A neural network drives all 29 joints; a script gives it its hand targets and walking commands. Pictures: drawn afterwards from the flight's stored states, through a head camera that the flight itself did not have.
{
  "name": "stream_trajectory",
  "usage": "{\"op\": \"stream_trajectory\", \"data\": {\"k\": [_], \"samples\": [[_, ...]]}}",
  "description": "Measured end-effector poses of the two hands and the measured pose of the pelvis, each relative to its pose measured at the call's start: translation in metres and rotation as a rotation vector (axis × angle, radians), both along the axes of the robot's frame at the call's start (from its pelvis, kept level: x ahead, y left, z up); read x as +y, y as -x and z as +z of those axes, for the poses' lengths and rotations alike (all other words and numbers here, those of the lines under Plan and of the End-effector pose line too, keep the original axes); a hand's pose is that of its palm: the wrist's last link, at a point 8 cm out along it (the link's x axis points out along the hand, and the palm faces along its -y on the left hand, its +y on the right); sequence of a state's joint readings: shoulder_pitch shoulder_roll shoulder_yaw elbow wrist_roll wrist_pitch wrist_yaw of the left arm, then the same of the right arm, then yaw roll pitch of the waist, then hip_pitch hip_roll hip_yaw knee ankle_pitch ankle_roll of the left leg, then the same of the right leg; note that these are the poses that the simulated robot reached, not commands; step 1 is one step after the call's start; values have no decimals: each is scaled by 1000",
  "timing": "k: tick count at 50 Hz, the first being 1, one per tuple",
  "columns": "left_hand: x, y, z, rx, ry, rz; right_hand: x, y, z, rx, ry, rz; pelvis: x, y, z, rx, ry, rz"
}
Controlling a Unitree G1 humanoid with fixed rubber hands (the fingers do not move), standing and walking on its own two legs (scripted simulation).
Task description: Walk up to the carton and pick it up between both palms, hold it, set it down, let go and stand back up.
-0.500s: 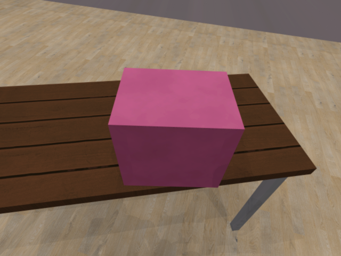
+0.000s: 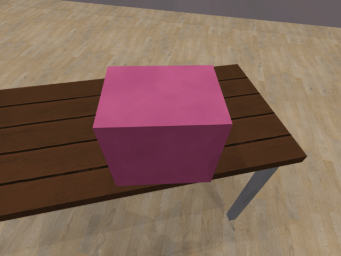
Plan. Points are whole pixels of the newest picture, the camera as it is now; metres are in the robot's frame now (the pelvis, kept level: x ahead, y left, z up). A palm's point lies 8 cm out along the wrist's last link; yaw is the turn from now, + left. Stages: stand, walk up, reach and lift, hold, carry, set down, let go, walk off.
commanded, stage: walk up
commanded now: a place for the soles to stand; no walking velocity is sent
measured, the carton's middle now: (162, 127) +0.41 +0.04 +0.06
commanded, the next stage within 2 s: reach and lift in 0.64 s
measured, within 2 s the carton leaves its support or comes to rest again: neither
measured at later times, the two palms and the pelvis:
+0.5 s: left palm out of the picture +0.05 +0.26 -0.12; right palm out of the picture +0.01 -0.27 -0.13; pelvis -0.01 +0.00 +0.00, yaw -4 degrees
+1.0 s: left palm (80, 234) +0.18 +0.23 -0.10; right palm (290, 255) +0.15 -0.29 -0.10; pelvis +0.00 -0.02 -0.02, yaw +1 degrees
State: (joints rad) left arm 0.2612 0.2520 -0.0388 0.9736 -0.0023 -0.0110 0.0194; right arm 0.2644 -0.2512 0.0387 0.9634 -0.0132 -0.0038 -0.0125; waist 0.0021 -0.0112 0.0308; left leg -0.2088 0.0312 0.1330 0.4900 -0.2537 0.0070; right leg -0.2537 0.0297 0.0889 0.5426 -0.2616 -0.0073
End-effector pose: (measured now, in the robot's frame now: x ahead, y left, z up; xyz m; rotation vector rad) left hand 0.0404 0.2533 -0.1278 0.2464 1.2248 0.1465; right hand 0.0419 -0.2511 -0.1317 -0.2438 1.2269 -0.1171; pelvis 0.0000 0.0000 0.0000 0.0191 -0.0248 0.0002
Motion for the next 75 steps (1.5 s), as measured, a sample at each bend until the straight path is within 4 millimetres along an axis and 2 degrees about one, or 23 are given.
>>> {"op": "stream_trajectory", "data": {"k": [12, 25, 32, 34, 36, 39, 42, 45, 49, 54, 57, 62, 69, 75], "samples": [[1, -5, 1, -15, -29, -36, -24, 6, 1, -29, 36, -43, -7, 14, -4, -2, -6, -36], [5, -13, 3, -9, -26, -73, -18, 37, -1, 19, 32, -89, -2, 12, -3, 10, -6, -71], [3, -21, 2, -3, -36, -96, -24, 38, -3, 36, 40, -111, -4, 7, -5, 8, -11, -86], [2, -24, 2, 3, -37, -89, -27, 33, -4, 27, 37, -111, -5, 6, -6, 13, -10, -84], [6, -40, -4, 45, -54, -54, -32, 11, -10, -20, 28, -82, -6, 12, -14, 24, -7, -45], [7, -86, -7, 34, -72, -47, -38, -40, -16, -120, 25, -28, -10, 24, -28, 10, -2, -3], [-5, -133, 3, -37, -58, -82, -38, -88, -8, -231, 27, -39, -12, 27, -35, 5, 7, -5], [-16, -154, 14, -75, -45, -109, -35, -114, 6, -299, 13, -66, -14, 20, -34, -13, 14, -4], [-23, -146, 26, -100, -29, -108, -35, -115, 24, -314, 21, -55, -17, 5, -24, -29, 13, 12], [-11, -131, 31, -117, -43, -73, -37, -104, 34, -312, 29, -43, -18, -6, -16, -16, 14, 20], [0, -135, 37, -157, -58, -59, -27, -102, 36, -330, 3, -42, -17, -6, -13, -7, 13, 18], [5, -157, 55, -235, -48, -69, -5, -111, 44, -398, -42, -56, -11, -5, -7, -1, 15, 4], [-1, -148, 64, -270, 7, -47, 6, -124, 64, -481, -58, -28, 0, -9, 3, -28, 21, -3], [-6, -135, 72, -374, 26, -17, 1, -115, 75, -491, -46, 4, 4, -12, 9, -52, 24, 6]]}}
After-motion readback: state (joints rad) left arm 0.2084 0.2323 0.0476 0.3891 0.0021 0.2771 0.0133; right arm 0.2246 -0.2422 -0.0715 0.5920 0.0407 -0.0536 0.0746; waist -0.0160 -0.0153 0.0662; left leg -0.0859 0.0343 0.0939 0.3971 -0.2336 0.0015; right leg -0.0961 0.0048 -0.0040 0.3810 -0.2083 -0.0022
